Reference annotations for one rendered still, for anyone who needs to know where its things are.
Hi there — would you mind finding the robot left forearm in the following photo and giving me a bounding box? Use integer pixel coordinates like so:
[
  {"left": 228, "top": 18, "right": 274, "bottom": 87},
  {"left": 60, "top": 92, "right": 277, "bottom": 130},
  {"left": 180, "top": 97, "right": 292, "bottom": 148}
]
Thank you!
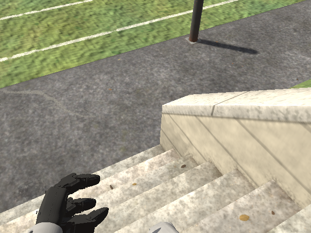
[{"left": 27, "top": 222, "right": 63, "bottom": 233}]

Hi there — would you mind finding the robot right thigh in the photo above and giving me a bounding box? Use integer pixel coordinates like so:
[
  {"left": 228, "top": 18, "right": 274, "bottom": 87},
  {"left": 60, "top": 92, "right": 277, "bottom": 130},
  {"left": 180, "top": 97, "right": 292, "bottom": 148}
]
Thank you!
[{"left": 148, "top": 221, "right": 179, "bottom": 233}]

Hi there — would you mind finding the left robot hand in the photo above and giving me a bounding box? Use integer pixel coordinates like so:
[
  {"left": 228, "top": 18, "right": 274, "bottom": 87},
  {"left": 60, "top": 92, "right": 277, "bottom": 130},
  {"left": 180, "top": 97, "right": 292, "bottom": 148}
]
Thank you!
[{"left": 36, "top": 173, "right": 109, "bottom": 233}]

